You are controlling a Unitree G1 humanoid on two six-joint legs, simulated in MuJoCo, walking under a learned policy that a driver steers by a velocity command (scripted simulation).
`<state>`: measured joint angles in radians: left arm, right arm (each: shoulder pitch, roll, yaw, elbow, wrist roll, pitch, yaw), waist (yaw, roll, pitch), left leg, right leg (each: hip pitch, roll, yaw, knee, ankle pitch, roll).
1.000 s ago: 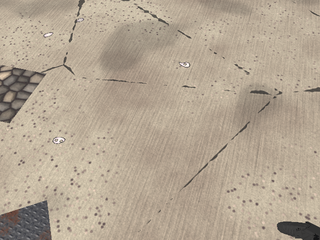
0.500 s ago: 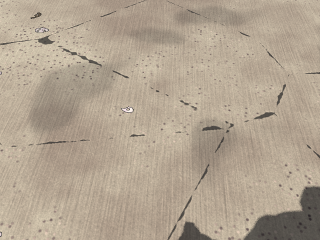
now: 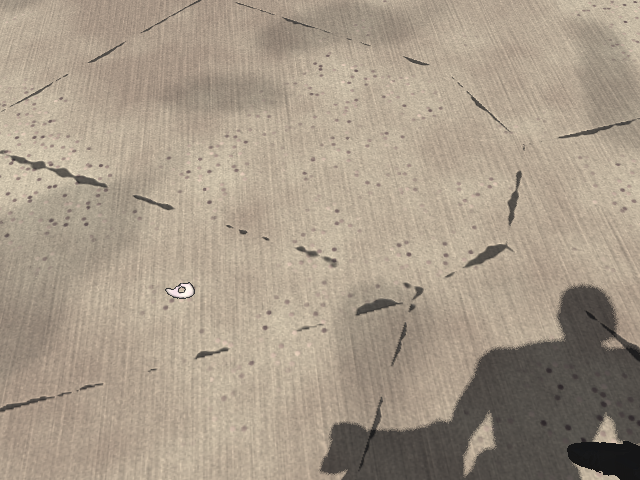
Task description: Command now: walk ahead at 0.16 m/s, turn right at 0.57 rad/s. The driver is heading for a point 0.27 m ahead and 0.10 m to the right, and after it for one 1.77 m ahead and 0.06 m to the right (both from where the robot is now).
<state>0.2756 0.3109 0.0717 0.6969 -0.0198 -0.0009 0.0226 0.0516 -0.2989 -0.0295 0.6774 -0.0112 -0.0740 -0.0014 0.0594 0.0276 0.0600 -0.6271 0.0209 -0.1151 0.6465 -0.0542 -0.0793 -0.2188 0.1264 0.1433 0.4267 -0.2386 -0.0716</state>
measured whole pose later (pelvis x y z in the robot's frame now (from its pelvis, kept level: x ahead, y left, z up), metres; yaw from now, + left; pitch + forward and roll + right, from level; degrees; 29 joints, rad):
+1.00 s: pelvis +0.08 +0.00 +0.00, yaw -19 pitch -1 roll +0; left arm 0.16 0.23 0.03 0.77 0.02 0.01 0.01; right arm 0.18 -0.25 -0.04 0.87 -0.01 0.00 -0.01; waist -0.01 -0.01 0.03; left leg -0.19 0.03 0.00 0.49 -0.28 -0.03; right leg -0.23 0.03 0.02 0.50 -0.25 -0.02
